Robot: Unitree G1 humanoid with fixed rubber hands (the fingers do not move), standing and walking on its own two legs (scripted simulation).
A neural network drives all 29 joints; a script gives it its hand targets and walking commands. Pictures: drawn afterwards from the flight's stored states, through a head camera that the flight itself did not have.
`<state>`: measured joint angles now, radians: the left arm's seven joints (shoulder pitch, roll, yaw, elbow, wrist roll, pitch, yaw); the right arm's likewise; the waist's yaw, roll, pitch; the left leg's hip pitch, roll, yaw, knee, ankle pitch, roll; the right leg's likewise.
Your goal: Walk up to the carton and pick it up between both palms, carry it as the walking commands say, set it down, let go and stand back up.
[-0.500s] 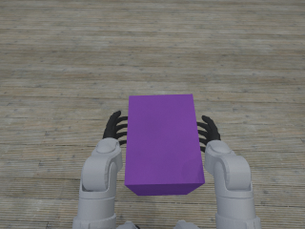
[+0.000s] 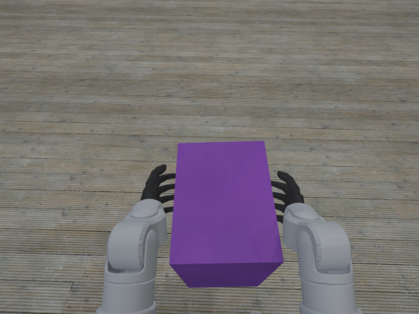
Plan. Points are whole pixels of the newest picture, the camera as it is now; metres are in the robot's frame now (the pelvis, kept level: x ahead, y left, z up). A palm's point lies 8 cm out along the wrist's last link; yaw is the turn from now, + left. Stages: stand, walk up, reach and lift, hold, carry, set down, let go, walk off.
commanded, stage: carry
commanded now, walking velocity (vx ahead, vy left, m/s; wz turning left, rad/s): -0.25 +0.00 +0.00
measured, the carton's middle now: (222, 222) +0.29 -0.01 +0.02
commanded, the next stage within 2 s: none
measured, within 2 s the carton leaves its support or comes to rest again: neither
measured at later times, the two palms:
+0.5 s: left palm out of the picture +0.08 +0.05 +0.10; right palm out of the picture +0.06 -0.19 +0.09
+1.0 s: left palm out of the picture -0.13 +0.09 +0.11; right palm out of the picture -0.12 -0.16 +0.09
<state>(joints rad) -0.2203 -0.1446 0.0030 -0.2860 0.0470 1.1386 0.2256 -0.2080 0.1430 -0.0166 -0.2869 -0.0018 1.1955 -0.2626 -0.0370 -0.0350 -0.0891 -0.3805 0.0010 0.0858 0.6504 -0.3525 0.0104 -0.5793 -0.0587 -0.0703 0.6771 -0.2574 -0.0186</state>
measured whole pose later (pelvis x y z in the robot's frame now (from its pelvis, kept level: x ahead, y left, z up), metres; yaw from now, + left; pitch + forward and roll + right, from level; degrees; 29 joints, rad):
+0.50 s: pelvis -0.20 -0.04 +0.01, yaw -1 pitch +2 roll +2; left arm -0.17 -0.14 -0.02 -0.30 0.04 1.13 0.21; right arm -0.16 0.14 0.01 -0.35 -0.01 1.22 -0.28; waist -0.05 0.03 -0.03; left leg -0.56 0.04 0.01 1.11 -0.40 -0.05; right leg -0.44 -0.01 -0.11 0.53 -0.14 -0.08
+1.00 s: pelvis -0.40 -0.04 +0.00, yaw -1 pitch +3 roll +0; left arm -0.21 -0.14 0.00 -0.33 0.02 1.16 0.24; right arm -0.20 0.14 0.01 -0.33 -0.04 1.20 -0.24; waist 0.06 0.04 -0.06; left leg -0.49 0.06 0.07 0.63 -0.20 0.00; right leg -0.34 -0.01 -0.07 0.63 -0.35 0.01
